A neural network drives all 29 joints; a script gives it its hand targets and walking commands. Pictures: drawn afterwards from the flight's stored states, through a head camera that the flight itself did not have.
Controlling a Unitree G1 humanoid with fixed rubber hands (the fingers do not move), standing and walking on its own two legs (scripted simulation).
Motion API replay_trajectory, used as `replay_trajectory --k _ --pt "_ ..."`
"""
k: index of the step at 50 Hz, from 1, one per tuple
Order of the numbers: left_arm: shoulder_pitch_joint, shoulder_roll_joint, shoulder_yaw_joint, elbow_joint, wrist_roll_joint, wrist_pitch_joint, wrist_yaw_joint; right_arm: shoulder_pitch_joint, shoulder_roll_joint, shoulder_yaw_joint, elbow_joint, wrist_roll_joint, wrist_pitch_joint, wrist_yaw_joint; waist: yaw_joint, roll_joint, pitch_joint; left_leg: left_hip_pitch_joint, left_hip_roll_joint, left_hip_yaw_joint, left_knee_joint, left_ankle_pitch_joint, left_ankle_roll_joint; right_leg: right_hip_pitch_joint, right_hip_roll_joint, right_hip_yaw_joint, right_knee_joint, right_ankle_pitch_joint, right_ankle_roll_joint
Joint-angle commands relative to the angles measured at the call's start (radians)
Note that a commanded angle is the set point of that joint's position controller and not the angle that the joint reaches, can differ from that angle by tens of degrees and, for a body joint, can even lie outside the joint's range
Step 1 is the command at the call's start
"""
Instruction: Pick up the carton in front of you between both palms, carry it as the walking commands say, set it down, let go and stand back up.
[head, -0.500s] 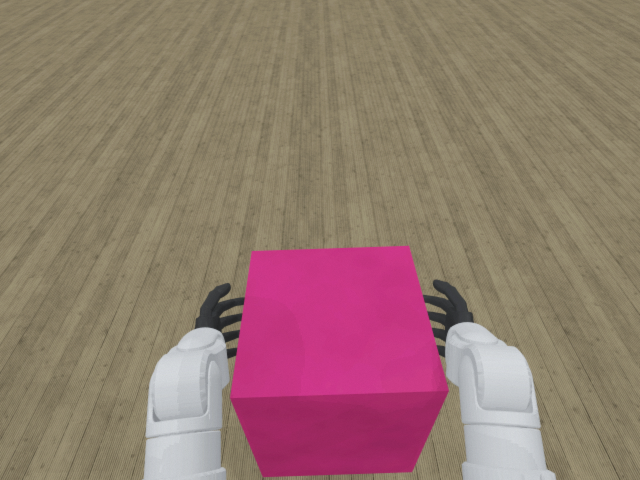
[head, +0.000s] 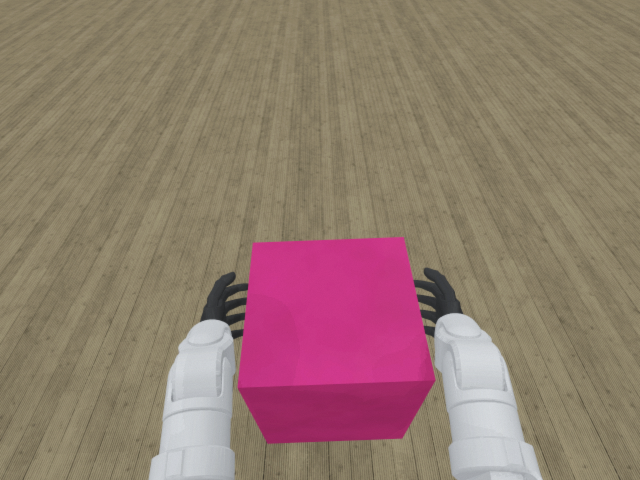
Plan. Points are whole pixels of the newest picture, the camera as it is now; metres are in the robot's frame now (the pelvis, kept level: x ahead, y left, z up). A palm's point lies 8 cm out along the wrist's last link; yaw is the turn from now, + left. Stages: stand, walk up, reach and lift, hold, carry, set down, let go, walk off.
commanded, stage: carry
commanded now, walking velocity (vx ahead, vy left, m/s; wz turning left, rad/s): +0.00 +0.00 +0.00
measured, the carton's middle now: (331, 346) +0.32 +0.00 -0.04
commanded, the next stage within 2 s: hold in 0.84 s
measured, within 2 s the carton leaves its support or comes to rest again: neither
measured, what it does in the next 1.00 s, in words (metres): stands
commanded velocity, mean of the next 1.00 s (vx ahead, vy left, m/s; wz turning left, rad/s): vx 0.00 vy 0.00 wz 0.00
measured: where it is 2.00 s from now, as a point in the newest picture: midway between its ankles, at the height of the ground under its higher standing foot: outside the picture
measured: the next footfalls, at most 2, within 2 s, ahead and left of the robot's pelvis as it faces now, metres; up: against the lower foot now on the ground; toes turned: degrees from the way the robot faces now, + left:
none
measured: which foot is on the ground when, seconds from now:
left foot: down 0.00-1.00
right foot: down 0.00-1.00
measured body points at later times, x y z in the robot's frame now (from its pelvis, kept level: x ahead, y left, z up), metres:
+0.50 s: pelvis -0.02 +0.00 +0.00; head -0.04 +0.00 +0.45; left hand +0.29 +0.15 +0.04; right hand +0.29 -0.15 +0.04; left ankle -0.04 +0.10 -0.74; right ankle +0.02 -0.11 -0.74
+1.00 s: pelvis -0.03 +0.00 +0.01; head -0.05 +0.00 +0.46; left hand +0.27 +0.16 +0.04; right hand +0.27 -0.15 +0.04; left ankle -0.04 +0.10 -0.74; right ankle +0.02 -0.11 -0.74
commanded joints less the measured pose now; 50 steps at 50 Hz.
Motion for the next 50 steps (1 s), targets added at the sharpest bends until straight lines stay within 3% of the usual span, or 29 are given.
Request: replay_trajectory --k 1,11,42,43,44,45,46,50 --pt "-0.424 -0.899 -0.576 -0.067 -0.25 -0.002 -0.204 -0.456 0.877 0.58 -0.085 0.26 -0.008 0.214 -0.001 -0.004 -0.278 0.027 0.124 -0.097 -0.067 0.319 0.013 0.167 -0.109 0.114 -0.039 0.274 -0.006" --pt "-0.436 -0.884 -0.574 -0.084 -0.254 0.018 -0.204 -0.465 0.865 0.579 -0.101 0.263 0.012 0.213 -0.001 -0.005 -0.248 -0.004 0.123 -0.102 -0.085 0.261 0.016 0.147 -0.107 0.118 -0.059 0.227 -0.005" --pt "-0.429 -0.883 -0.567 -0.075 -0.249 0.02 -0.205 -0.457 0.864 0.573 -0.092 0.258 0.013 0.213 -0.001 -0.005 -0.259 -0.021 0.121 -0.108 -0.09 0.239 0.021 0.133 -0.107 0.122 -0.067 0.201 -0.001" --pt "-0.348 -0.903 -0.535 -0.058 -0.242 0.02 -0.21 -0.362 0.891 0.571 -0.116 0.258 0.023 0.217 -0.006 0.049 -0.14 0.051 -0.084 -0.236 -0.139 0.507 0.017 0.349 0.163 0.255 -0.097 0.373 -0.02" --pt "-0.376 -0.903 -0.542 -0.104 -0.235 0.004 -0.204 -0.376 0.865 0.562 -0.138 0.251 0.01 0.212 -0.004 0.048 -0.203 0.06 -0.076 -0.25 -0.13 0.573 0.005 0.419 0.148 0.283 -0.097 0.451 -0.028" --pt "-0.348 -0.869 -0.527 -0.103 -0.219 0.004 -0.203 -0.375 0.855 0.551 -0.156 0.244 0.01 0.211 -0.001 0.003 -0.207 0.146 -0.069 -0.251 -0.137 0.515 0.005 0.373 0.15 0.28 -0.116 0.405 -0.016" --pt "-0.353 -0.877 -0.516 -0.085 -0.208 0.003 -0.201 -0.407 0.847 0.557 -0.164 0.241 0.009 0.218 0.011 0.041 -0.184 0.154 -0.082 -0.238 -0.157 0.44 0.004 0.347 0.147 0.278 -0.123 0.377 -0.013" --pt "-0.378 -0.877 -0.523 -0.071 -0.219 -0.01 -0.198 -0.394 0.848 0.553 -0.135 0.238 -0.002 0.203 0.0 0.022 -0.162 0.108 -0.076 -0.25 -0.164 0.45 0.003 0.428 0.154 0.28 -0.122 0.366 -0.011"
